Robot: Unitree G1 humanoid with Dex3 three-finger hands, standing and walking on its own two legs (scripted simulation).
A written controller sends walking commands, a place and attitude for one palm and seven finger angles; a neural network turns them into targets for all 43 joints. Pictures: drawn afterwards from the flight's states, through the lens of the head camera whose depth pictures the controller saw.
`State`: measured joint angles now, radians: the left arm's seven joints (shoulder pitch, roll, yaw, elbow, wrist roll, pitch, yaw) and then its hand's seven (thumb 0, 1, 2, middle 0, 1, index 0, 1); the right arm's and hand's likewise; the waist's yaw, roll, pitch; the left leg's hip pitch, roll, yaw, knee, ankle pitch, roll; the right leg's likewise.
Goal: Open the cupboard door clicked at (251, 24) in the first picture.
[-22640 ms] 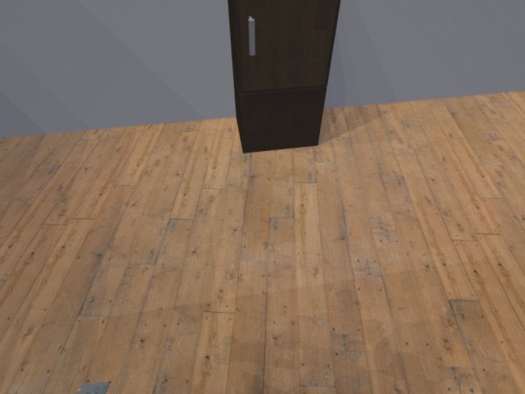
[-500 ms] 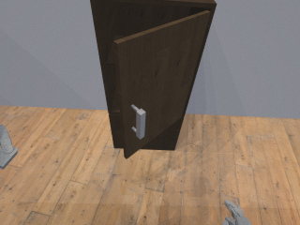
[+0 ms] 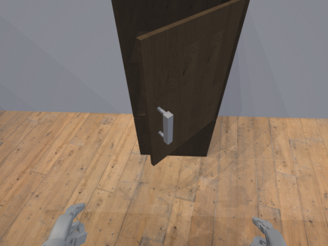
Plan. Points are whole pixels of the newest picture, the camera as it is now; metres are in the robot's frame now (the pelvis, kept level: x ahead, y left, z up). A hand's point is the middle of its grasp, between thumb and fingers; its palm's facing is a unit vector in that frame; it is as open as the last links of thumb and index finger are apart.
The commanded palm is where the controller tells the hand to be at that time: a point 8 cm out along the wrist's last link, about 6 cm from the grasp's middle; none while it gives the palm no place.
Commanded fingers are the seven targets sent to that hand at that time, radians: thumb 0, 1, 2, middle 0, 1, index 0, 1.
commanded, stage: let the arm hang, fingers relaxed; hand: left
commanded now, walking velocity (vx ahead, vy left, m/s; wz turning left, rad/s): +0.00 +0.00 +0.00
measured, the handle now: (164, 125) +0.51 +0.02 -0.06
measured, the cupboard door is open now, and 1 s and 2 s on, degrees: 44 44 44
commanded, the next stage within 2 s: look to check the result in 0.90 s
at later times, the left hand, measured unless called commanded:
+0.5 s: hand out of the picture -0.09 +0.17 -0.16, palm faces +0.07 -0.97 -0.24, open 7.3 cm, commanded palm none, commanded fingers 0.00 0.90 0.90 -0.20 -0.30 -0.20 -0.30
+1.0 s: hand out of the picture -0.02 +0.13 -0.17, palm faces +0.08 -0.99 -0.15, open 7.4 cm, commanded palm none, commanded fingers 0.00 0.90 0.90 -0.20 -0.30 -0.20 -0.30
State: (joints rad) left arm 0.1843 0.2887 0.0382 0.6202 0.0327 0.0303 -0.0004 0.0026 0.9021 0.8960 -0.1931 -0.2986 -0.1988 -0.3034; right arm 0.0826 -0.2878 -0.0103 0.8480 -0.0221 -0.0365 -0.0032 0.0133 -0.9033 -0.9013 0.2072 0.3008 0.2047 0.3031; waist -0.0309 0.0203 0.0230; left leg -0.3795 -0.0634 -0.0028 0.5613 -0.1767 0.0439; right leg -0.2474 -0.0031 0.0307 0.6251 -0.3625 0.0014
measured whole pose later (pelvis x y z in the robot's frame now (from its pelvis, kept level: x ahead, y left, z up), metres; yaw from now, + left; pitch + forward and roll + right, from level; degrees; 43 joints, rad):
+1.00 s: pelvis +0.01 -0.02 +0.01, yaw +2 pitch -2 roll +0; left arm 0.32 0.10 0.02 1.14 0.01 0.00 0.04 0.00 0.90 0.90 -0.20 -0.30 -0.20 -0.30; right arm 0.33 -0.11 0.00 1.14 -0.02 0.01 -0.05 0.01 -0.91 -0.90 0.20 0.30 0.20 0.30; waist -0.01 0.00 0.04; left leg -0.28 -0.03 -0.06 0.46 -0.14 0.01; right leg -0.12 0.04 -0.01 0.46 -0.31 -0.03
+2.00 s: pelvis +0.01 -0.04 +0.00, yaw -10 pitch +0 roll +2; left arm 0.25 0.19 0.09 1.02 0.02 0.06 0.00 0.00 0.90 0.90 -0.19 -0.30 -0.20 -0.30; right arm 0.20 -0.18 -0.05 1.00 -0.03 0.02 -0.05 0.01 -0.91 -0.90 0.21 0.30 0.20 0.30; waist 0.03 0.00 0.10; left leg -0.32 0.06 0.12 0.56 -0.24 -0.01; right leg -0.31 0.03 0.01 0.76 -0.48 -0.03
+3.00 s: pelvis +0.03 -0.06 +0.00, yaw -44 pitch +0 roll +0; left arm 0.12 0.25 0.07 0.86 0.02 0.02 0.00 0.00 0.90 0.90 -0.19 -0.30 -0.20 -0.30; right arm 0.23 -0.28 -0.06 0.93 -0.01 0.06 -0.04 0.01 -0.91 -0.90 0.20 0.30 0.20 0.30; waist -0.02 0.04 0.14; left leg -0.42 0.09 0.05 1.07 -0.53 -0.06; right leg -0.34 0.02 -0.02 0.65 -0.32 -0.03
